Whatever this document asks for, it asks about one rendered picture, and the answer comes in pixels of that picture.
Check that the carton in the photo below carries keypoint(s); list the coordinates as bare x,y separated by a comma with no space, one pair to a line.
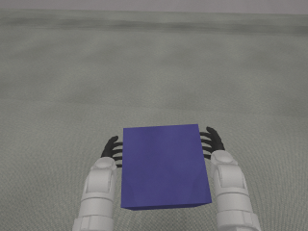
163,167

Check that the robot left forearm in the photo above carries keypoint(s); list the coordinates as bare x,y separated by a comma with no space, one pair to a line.
98,198

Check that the robot right forearm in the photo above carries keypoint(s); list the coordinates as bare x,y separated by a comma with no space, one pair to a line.
233,201

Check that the left robot hand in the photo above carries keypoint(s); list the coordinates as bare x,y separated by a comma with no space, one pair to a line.
109,152

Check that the right robot hand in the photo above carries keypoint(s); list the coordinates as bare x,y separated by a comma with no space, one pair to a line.
215,142

